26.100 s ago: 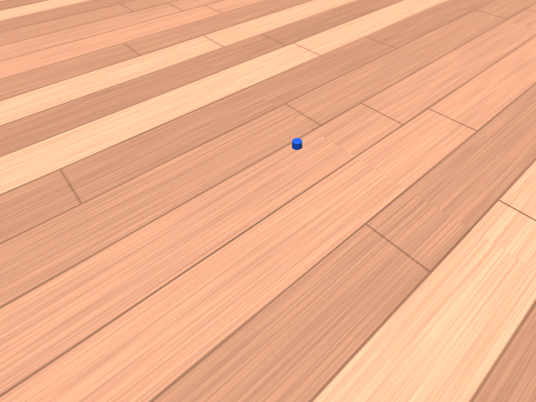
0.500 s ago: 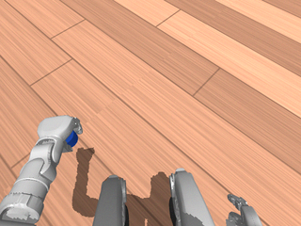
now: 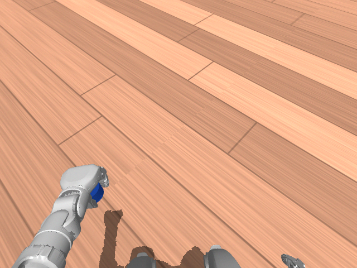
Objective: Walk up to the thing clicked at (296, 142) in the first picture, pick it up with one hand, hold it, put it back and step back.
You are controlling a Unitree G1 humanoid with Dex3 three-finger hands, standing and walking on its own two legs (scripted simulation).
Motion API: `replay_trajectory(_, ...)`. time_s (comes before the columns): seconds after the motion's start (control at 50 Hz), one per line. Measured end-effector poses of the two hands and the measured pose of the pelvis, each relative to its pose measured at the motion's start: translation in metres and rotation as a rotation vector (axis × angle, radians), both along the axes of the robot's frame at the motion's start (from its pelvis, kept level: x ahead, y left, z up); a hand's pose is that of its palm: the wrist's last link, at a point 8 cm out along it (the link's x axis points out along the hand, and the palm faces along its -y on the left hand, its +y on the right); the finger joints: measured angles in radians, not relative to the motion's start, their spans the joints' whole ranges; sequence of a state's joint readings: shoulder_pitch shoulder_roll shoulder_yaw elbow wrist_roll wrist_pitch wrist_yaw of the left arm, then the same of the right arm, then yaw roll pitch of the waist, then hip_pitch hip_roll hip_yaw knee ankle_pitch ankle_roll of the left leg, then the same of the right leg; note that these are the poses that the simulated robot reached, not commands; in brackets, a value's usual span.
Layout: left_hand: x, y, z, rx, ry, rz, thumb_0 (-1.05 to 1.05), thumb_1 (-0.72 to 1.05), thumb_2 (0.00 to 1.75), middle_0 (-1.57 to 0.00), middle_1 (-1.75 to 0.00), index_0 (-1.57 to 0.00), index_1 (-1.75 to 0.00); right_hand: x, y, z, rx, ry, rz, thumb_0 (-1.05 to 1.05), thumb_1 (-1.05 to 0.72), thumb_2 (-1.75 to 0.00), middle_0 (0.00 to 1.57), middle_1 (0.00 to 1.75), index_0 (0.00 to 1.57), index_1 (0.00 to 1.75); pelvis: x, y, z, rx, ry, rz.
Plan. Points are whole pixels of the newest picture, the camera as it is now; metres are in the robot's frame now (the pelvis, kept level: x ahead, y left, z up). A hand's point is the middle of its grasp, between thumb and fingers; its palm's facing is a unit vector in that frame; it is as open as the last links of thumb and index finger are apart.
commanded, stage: lift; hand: left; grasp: from above
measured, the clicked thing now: (90, 190) +0.35 +0.23 -0.10
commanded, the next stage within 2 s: hold in 0.14 s
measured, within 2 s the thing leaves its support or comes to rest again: neither
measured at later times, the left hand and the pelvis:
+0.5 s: hand (78, 181) +0.34 +0.23 -0.01, palm faces -0.44 -0.05 -0.90, open 7.2 cm; pelvis +0.02 +0.00 +0.05, yaw -1 degrees
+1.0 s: hand (75, 174) +0.34 +0.22 +0.02, palm faces -0.44 -0.05 -0.90, open 7.2 cm; pelvis +0.03 +0.00 +0.06, yaw -1 degrees
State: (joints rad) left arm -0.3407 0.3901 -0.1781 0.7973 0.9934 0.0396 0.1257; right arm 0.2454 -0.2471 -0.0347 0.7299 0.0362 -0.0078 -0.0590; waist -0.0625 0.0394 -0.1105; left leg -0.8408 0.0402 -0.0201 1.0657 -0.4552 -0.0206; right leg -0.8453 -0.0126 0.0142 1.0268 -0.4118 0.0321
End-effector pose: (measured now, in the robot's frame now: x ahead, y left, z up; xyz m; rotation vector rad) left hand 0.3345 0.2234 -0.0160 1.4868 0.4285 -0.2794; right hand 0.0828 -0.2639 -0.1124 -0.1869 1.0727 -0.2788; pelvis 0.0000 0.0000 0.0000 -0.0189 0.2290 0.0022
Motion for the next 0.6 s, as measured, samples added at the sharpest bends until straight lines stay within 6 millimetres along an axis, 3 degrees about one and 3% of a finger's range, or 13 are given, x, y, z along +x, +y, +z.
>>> replay_trajectory(0.26,0.002,0.004,0.037,0.005,0.001,0.003,0.0,0.3,0.33,-0.77,-0.46,-0.93,-0.49,0.016,0.003,0.029,0.021,-0.022,0.004,0.01,-0.91,-0.9,0.2,0.3,0.2,0.3,0.014,0.001,0.031,0.008,-0.064,-0.003)
replay_trajectory(0.6,0.01,0.003,0.069,0.007,0.004,-0.029,0.0,0.31,0.33,-0.75,-0.47,-0.92,-0.49,0.046,0.008,0.05,0.041,-0.077,0.017,0.01,-0.91,-0.9,0.2,0.3,0.2,0.3,0.027,0.004,0.049,0.013,-0.112,-0.013)
